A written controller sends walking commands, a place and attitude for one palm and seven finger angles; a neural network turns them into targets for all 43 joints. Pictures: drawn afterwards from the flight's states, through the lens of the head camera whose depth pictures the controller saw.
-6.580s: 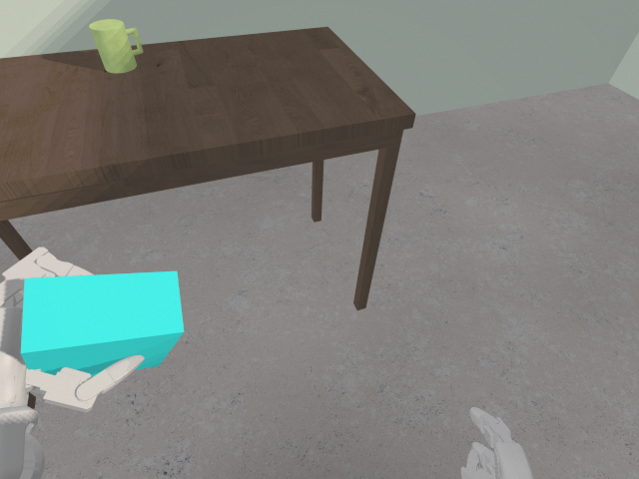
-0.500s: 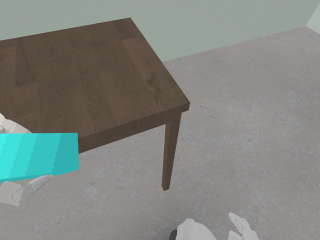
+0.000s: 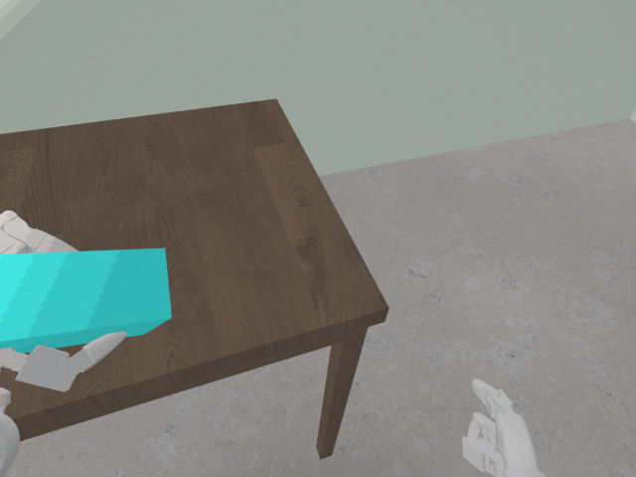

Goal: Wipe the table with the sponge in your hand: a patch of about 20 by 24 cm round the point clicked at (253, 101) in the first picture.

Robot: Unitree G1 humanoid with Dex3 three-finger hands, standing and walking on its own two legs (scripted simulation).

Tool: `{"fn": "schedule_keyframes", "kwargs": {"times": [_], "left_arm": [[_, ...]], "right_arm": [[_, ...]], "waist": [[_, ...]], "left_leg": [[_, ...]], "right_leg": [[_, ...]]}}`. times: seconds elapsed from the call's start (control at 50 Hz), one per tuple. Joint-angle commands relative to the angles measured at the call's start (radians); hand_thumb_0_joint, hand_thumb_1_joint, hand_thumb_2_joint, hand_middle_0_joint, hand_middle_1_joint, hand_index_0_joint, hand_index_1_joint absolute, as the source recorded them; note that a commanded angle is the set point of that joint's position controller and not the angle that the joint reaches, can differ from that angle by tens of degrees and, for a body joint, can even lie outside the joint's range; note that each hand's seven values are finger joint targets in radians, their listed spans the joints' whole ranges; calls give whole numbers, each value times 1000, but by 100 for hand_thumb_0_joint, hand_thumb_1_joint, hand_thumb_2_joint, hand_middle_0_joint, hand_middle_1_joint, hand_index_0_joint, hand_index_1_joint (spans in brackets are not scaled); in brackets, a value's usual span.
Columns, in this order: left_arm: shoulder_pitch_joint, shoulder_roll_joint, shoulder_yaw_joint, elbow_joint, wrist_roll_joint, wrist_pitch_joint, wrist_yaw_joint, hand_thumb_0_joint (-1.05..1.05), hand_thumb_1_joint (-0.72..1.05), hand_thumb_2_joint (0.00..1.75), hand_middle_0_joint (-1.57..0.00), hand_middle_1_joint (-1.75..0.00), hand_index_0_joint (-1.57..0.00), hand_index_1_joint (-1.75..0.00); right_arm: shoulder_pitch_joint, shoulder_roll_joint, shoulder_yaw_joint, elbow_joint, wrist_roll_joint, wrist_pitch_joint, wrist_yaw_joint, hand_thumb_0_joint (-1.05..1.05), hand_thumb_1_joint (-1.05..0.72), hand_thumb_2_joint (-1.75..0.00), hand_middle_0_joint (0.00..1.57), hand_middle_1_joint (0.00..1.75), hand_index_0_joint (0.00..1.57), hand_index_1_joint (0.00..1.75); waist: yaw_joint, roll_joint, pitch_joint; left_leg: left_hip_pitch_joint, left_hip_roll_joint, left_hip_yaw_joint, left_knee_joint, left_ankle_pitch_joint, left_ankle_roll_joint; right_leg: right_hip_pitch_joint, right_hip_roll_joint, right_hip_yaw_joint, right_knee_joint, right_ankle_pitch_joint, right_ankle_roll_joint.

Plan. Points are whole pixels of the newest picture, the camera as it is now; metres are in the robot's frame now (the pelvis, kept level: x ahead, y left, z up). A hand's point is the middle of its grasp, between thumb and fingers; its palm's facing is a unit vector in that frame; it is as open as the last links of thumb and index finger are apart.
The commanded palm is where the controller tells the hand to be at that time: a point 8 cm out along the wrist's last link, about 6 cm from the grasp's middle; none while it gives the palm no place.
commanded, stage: come to a stop and stand still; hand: left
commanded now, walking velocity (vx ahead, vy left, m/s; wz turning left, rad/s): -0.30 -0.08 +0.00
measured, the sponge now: (107, 301) +0.22 +0.22 +0.18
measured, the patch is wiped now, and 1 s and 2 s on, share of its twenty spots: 0.00 0.00 0.00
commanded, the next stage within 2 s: look again from close up in 1.40 s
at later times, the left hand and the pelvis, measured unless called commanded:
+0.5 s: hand (51, 279) +0.23 +0.27 +0.19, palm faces +0.40 -0.77 -0.49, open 9.8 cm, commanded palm +0.17 +0.27 +0.18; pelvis +0.00 +0.00 +0.01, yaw -2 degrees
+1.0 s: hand (19, 284) +0.23 +0.31 +0.17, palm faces +0.37 -0.86 -0.35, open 9.8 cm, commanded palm +0.17 +0.33 +0.18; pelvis -0.01 +0.06 +0.01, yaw -4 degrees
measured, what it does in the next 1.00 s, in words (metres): shifts its weight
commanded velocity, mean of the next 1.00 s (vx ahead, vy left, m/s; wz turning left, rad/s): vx -0.05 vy -0.03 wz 0.00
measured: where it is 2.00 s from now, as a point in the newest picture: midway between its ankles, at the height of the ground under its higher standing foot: outside the picture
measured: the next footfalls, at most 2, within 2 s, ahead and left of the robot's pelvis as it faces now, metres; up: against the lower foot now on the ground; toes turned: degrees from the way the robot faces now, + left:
none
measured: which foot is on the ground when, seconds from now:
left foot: down 0.00-1.00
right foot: down 0.00-1.00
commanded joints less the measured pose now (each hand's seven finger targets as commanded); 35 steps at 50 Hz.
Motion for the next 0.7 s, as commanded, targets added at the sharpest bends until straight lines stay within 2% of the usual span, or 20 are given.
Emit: {"fn": "schedule_keyframes", "kwargs": {"times": [0.0, 0.06, 0.1, 0.2, 0.24, 0.3, 0.38, 0.4, 0.42, 0.44, 0.46, 0.48, 0.5, 0.52, 0.54, 0.58, 0.62, 0.64, 0.66, 0.68], "left_arm": [[-73, 143, 80, -137, -6, -11, 10, 0, 10, 130, -120, -160, -120, -160], [-110, 133, 44, -202, 1, -6, 1, 0, 10, 130, -120, -160, -120, -160], [-97, 157, 64, -238, -3, 2, 2, 0, 10, 130, -120, -160, -120, -160], [35, 189, 134, -293, -23, 9, 10, 0, 10, 130, -120, -160, -120, -160], [81, 187, 150, -283, -35, 12, 13, 0, 10, 130, -120, -160, -120, -160], [134, 168, 148, -207, -47, 27, 19, 0, 10, 130, -120, -160, -120, -160], [85, 141, 105, -148, -44, 43, 23, 0, 10, 130, -120, -160, -120, -160], [58, 130, 81, -142, -41, 47, 25, 0, 10, 130, -120, -160, -120, -160], [-1002, 915, 616, -249, 115, -66, -12, 0, 10, 130, -120, -160, -120, -160], [-434, 331, 234, 334, 41, -9, -72, 0, 10, 130, -120, -160, -120, -160], [-250, 238, 156, 206, 5, -15, -67, 0, 10, 130, -120, -160, -120, -160], [-195, 165, 81, 239, 2, -15, -71, 0, 10, 130, -120, -160, -120, -160], [-184, 59, -34, 152, -11, -28, -76, 0, 10, 130, -120, -160, -120, -160], [-184, 103, -7, 49, -9, -38, -59, 0, 10, 130, -120, -160, -120, -160], [-174, 86, -40, -36, -5, -44, -55, 0, 10, 130, -120, -160, -120, -160], [-142, 114, -34, -155, 5, -54, -43, 0, 10, 130, -120, -160, -120, -160], [-108, 190, 44, -219, 11, -54, -22, 0, 10, 130, -120, -160, -120, -160], [-98, 230, 94, -237, 13, -54, -16, 0, 10, 130, -120, -160, -120, -160], [-102, 248, 126, -250, 9, -55, -11, 0, 10, 130, -120, -160, -120, -160], [-104, 256, 151, -254, 6, -56, -5, 0, 10, 130, -120, -160, -120, -160]], "right_arm": [[-52, -94, -9, -146, 5, -39, -23, 0, -90, -90, 20, 30, 20, 30], [-50, -98, -7, -151, -6, -43, -19, 0, -90, -90, 20, 30, 20, 30], [-55, -96, -8, -158, -12, -47, -19, 0, -90, -90, 20, 30, 20, 30], [-42, -87, -9, -169, -9, -45, -18, 0, -90, -90, 20, 30, 20, 30], [-41, -83, -7, -173, -8, -41, -21, 0, -90, -90, 20, 30, 20, 30], [-35, -82, -6, -157, -6, -38, -31, 0, -90, -90, 20, 30, 20, 30], [-35, -91, -4, -137, -1, -41, -38, 0, -90, -90, 20, 30, 20, 30], [-40, -93, -5, -128, 0, -44, -42, 0, -90, -90, 20, 30, 20, 30], [146, -161, -76, -76, -45, -124, -34, 0, -90, -90, 20, 30, 20, 30], [28, -68, -38, -39, -7, -111, -20, 0, -90, -90, 20, 30, 20, 30], [22, -98, -55, -125, 17, -115, -10, 0, -90, -90, 20, 30, 20, 30], [34, -129, -57, -121, 18, -128, -6, 0, -90, -90, 20, 30, 20, 30], [3, -117, -48, -118, 28, -132, 3, 0, -90, -90, 20, 30, 20, 30], [12, -135, -52, -125, 25, -132, 20, 0, -90, -90, 20, 30, 20, 30], [-7, -127, -48, -132, 25, -134, 31, 0, -90, -90, 20, 30, 20, 30], [-35, -115, -38, -155, 21, -142, 36, 0, -90, -90, 20, 30, 20, 30], [-49, -124, -36, -160, 11, -140, 26, 0, -90, -90, 20, 30, 20, 30], [-51, -123, -37, -164, 5, -142, 19, 0, -90, -90, 20, 30, 20, 30], [-49, -123, -35, -160, 0, -142, 14, 0, -90, -90, 20, 30, 20, 30], [-46, -118, -31, -156, -6, -141, 9, 0, -90, -90, 20, 30, 20, 30]], "waist": [[-10, 145, -179], [-10, 162, -188], [-10, 173, -193], [-16, 146, -290], [-16, 127, -290], [-23, 126, -268], [-29, 49, -201], [-32, 65, -181], [-14, -214, 171], [2, -158, -63], [35, -107, 5], [30, -51, -52], [24, 123, -124], [29, 140, -151], [31, 118, -162], [31, 10, -128], [19, -55, -109], [17, -79, -106], [11, -70, -101], [4, -38, -99]], "left_leg": [[218, 142, -130, -64, 616, 36], [185, 172, -155, -98, 646, 29], [159, 179, -163, -113, 612, 27], [144, 145, -121, -58, 557, 3], [129, 136, -107, -60, 494, -5], [90, 120, -99, -80, 348, -7], [78, 79, -79, -77, 166, -8], [84, 71, -80, -79, 127, -7], [-48, 47, 15, 42, 28, 5], [39, -49, -55, -3, 103, 28], [51, 7, -37, -3, 105, 14], [71, -8, -37, -64, 72, 17], [124, 0, -53, -114, 110, 33], [148, 18, -51, -102, 109, 36], [126, 17, -60, -95, 82, 46], [79, -2, -69, -83, -49, 50], [95, -18, -76, -60, -102, 38], [96, -30, -79, -31, -89, 31], [101, -38, -89, -11, -70, 26], [109, -40, -103, -27, -51, 22]], "right_leg": [[2, -107, 159, -64, 504, 89], [30, -70, 137, -59, 301, 70], [50, -62, 132, -58, 268, 67], [126, -84, 152, -86, 465, 52], [129, -87, 156, -93, 488, 53], [127, -102, 169, -116, 470, 55], [55, -119, 217, -195, 390, 59], [31, -130, 228, -213, 345, 55], [-233, -133, 250, -395, 463, 224], [-124, -183, 288, -291, 374, 80], [-115, -179, 340, -311, 437, 118], [-23, -180, 303, -260, 425, 103], [12, -164, 267, -191, 358, 100], [-3, -139, 272, -208, 264, 131], [18, -138, 272, -222, 193, 148], [-9, -146, 299, -304, -52, 145], [-78, -156, 306, -362, -240, 92], [-102, -168, 318, -373, -278, 64], [-123, -181, 334, -381, -292, 38], [-124, -177, 315, -364, -264, 15]]}}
